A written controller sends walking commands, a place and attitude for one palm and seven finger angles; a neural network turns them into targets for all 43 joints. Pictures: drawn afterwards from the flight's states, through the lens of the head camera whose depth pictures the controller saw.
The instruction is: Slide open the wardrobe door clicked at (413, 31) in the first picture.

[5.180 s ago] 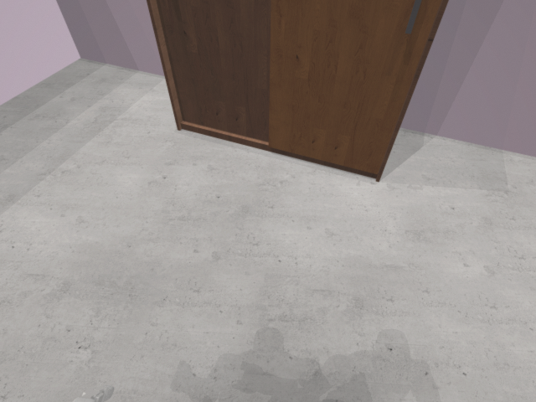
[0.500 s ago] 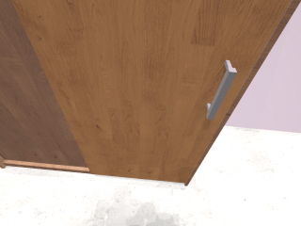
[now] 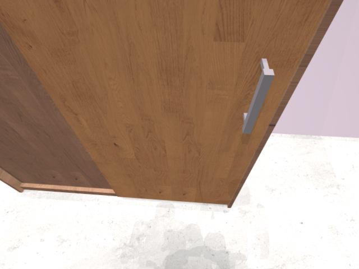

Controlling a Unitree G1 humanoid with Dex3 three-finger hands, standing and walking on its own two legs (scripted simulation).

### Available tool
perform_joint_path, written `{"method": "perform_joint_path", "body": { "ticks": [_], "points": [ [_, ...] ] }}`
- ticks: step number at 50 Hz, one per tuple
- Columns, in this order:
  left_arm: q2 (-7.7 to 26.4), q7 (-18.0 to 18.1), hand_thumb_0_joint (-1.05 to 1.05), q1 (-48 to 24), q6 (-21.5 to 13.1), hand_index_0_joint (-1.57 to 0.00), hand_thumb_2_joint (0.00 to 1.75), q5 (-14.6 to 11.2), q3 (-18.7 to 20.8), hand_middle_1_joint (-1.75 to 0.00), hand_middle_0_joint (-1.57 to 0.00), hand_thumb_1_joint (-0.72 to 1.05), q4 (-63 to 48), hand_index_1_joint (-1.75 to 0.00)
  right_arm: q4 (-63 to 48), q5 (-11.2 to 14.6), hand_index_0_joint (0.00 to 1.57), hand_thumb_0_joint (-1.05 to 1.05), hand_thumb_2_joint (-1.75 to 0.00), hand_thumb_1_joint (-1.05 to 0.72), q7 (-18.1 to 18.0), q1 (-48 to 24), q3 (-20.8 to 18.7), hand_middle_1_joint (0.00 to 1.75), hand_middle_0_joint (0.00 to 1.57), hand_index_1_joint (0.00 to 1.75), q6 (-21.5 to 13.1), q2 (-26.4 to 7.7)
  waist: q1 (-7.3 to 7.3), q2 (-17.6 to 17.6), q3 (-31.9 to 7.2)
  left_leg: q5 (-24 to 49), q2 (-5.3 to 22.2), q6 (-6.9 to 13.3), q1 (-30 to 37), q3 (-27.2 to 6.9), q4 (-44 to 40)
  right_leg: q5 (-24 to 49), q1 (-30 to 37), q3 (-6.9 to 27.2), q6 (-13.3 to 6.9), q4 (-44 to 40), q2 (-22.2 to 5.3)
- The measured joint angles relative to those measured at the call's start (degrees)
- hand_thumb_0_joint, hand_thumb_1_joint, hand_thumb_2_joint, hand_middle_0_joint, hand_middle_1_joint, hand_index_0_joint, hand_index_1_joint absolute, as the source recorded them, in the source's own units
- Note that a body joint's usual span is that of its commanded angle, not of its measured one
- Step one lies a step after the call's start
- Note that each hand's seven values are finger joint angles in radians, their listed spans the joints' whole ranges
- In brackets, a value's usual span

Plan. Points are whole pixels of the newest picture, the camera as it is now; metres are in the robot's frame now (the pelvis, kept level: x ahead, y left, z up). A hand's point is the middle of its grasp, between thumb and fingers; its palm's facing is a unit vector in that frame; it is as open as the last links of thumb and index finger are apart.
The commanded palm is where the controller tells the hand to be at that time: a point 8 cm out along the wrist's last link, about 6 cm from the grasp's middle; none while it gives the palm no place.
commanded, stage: come to a stop and stand still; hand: right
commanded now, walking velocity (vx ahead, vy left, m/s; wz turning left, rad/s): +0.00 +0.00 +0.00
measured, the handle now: (254, 99) +0.48 -0.14 +0.10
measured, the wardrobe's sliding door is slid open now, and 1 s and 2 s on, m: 0.00 0.00 0.00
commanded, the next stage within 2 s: look again from close up in 1.28 s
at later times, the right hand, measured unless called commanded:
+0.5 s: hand out of the picture -0.02 -0.13 -0.18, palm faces +0.05 +0.99 -0.17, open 7.4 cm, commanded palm none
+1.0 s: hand out of the picture +0.02 -0.21 -0.18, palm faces +0.02 +0.97 -0.23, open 7.4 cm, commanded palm none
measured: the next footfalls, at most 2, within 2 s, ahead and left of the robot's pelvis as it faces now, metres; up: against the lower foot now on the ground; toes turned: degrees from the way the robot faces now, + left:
left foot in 0.08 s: +0.00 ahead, +0.13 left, +0.00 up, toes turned +3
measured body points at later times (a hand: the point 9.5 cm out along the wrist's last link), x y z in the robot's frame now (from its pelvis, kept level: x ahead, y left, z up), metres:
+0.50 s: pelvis -0.02 +0.04 +0.00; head -0.01 +0.04 +0.45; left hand -0.04 +0.25 -0.16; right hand -0.02 -0.18 -0.16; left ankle -0.04 +0.13 -0.74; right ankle +0.02 -0.11 -0.74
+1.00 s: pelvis -0.03 -0.01 -0.01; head -0.04 -0.03 +0.44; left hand +0.04 +0.22 -0.14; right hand +0.01 -0.26 -0.16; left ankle -0.04 +0.13 -0.74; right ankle +0.02 -0.11 -0.74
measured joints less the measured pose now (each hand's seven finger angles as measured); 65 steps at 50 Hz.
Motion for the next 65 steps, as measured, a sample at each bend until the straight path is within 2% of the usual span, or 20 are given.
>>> {"method": "perform_joint_path", "body": {
  "ticks": [2, 4, 5, 9, 11, 13, 16, 24, 29, 33, 41, 51, 65],
  "points": [
    [0.5, -0.2, 0.0, -0.1, 0.1, -0.2, 0.9, -0.1, 0.1, -0.3, -0.2, 0.92, 0.1, -0.3, 0.3, 0.0, 0.2, 0.0, -0.9, -0.91, 0.1, 0.4, 0.3, 0.3, 0.2, 0.29, -0.2, 0.2, 0.13, -0.6, -0.4, 2.5, 0.2, 0.2, 2.7, 0.4, -6.2, 0.3, -0.4, 0.0, 0.5, 0.2, -0.3],
    [0.9, -0.5, 0.0, 0.1, 0.2, -0.2, 0.9, -0.4, 0.3, -0.3, -0.2, 0.91, 0.3, -0.3, 0.3, 0.0, 0.2, 0.0, -0.9, -0.91, 0.2, 1.3, 0.7, 0.3, 0.2, 0.29, -1.0, 0.3, -0.05, -0.5, -1.0, 9.4, 0.8, 0.5, 6.4, 0.7, -15.7, 0.1, -1.2, -0.1, 1.2, 1.6, -0.2],
    [1.2, -0.6, 0.0, 0.0, 0.4, -0.2, 0.9, -0.7, 0.4, -0.3, -0.2, 0.91, 0.6, -0.3, 0.7, -0.2, 0.2, 0.0, -0.9, -0.91, 0.1, 1.5, 0.8, 0.3, 0.2, 0.29, -1.4, 0.6, -0.09, -1.1, -1.0, 11.0, 0.4, 0.8, 7.0, 0.9, -17.1, -0.3, -1.6, 0.0, 1.6, 2.8, -0.7],
    [1.8, -0.9, 0.0, 1.0, 1.7, -0.2, 0.9, -0.7, 0.1, -0.3, -0.2, 0.91, 1.8, -0.3, 2.1, -0.3, 0.2, 0.0, -0.9, -0.91, 0.0, 3.3, 1.9, 0.3, 0.2, 0.29, -2.1, 2.3, 0.41, -2.5, -2.6, 10.7, -0.6, 2.4, 7.9, 1.8, -17.9, -5.2, -1.4, 2.2, 1.9, 3.5, -0.7],
    [1.9, -0.9, 0.0, 1.6, 1.3, -0.2, 0.9, -0.7, -0.4, -0.3, -0.2, 0.91, 2.5, -0.3, 2.8, 0.0, 0.2, 0.0, -0.9, -0.9, 0.1, 4.0, 2.4, 0.3, 0.2, 0.29, -2.5, 3.0, 0.38, -2.8, -3.2, 11.0, -1.2, 2.8, 8.3, 1.9, -18.4, -2.0, -0.2, 3.2, 1.8, 1.7, -0.8],
    [1.6, -0.8, 0.0, 2.3, 0.8, -0.2, 0.9, -0.7, -0.8, -0.3, -0.2, 0.91, 3.5, -0.3, 3.7, 0.1, 0.2, 0.0, -0.9, -0.91, -0.1, 4.2, 2.7, 0.3, 0.2, 0.29, -2.5, 3.5, 0.5, -2.6, -3.1, 11.0, -1.6, 2.9, 8.8, 2.3, -18.4, 2.2, 0.7, 3.7, 2.7, 0.4, -1.1],
    [0.6, -0.9, 0.0, 3.5, 0.7, -0.19, 0.9, -0.7, -1.2, -0.3, -0.2, 0.91, 5.0, -0.3, 4.6, 0.3, 0.2, 0.0, -0.9, -0.92, -0.2, 4.6, 2.7, 0.3, 0.2, 0.29, -2.3, 3.5, 0.3, -1.7, -3.3, 11.3, -1.8, 3.1, 9.7, 2.4, -19.2, 1.5, 1.6, 3.8, 3.6, -0.4, -1.3],
    [-1.1, -0.6, 0.0, 6.3, 0.4, -0.19, 0.9, -0.7, -1.9, -0.3, -0.2, 0.91, 7.4, -0.3, 5.9, 0.6, 0.2, 0.0, -0.9, -0.91, 0.0, 5.7, 3.0, 0.3, 0.2, 0.29, -2.7, 4.4, 0.02, -1.3, -2.5, 12.8, -2.2, 3.3, 10.4, 2.5, -21.7, 2.5, 2.1, 3.9, 3.6, -2.4, -1.5],
    [-1.1, -1.0, 0.0, 8.2, 0.0, -0.2, 0.9, -0.2, -1.9, -0.3, -0.2, 0.91, 4.7, -0.3, 4.0, -0.2, 0.2, 0.0, -0.9, -0.91, 0.0, 7.2, 3.6, 0.3, 0.2, 0.29, -3.9, 4.5, 0.62, -1.8, -1.8, 12.2, -2.1, 3.1, 9.1, 3.0, -20.3, 1.4, -0.1, 4.4, 3.0, 0.4, -1.5],
    [-0.3, -0.7, 0.0, 9.7, -0.4, -0.2, 0.9, 0.0, -1.2, -0.3, -0.2, 0.91, 1.8, -0.3, 1.9, -0.6, 0.2, 0.0, -0.9, -0.9, -0.7, 8.7, 3.3, 0.3, 0.2, 0.3, -4.2, 4.1, 0.92, -1.9, -3.6, 9.8, -1.4, 2.5, 7.7, 3.4, -16.9, -1.5, -2.5, 5.0, 2.4, 5.1, -0.9],
    [0.1, -0.4, 0.01, 7.0, -1.2, -0.2, 0.9, -0.4, -1.2, -0.3, -0.2, 0.92, -1.1, -0.3, -1.4, -0.5, 0.2, 0.0, -0.9, -0.9, -1.0, 7.6, 3.1, 0.3, 0.2, 0.29, -3.3, 2.1, -0.05, -0.3, -5.1, 8.8, 0.2, 0.5, 7.9, 1.9, -14.7, -3.3, -1.8, 3.4, 0.6, 7.4, 0.4],
    [1.7, -1.5, 0.0, 3.2, -0.7, -0.2, 0.9, -0.4, -1.5, -0.3, -0.2, 0.92, -3.6, -0.3, -3.9, -0.7, 0.2, 0.0, -0.9, -0.9, -0.5, 6.7, 3.1, 0.3, 0.2, 0.29, -2.9, -0.2, -0.35, -0.7, -5.0, 11.5, 1.6, -0.9, 7.1, 0.8, -16.5, -0.7, -2.0, 2.1, -1.0, 4.8, 1.8],
    [4.2, -2.3, 0.0, 4.1, 0.1, -0.2, 0.9, -0.7, -1.4, -0.3, -0.2, 0.91, -0.8, -0.3, -1.0, -0.8, 0.2, 0.0, -0.9, -0.9, -0.2, 9.7, 3.5, 0.3, 0.2, 0.29, -2.9, -1.7, -0.51, -1.2, -3.8, 14.3, 2.5, -1.3, 6.8, 0.4, -19.3, 2.9, -1.5, 1.5, -1.8, 0.5, 2.8]
  ]
}}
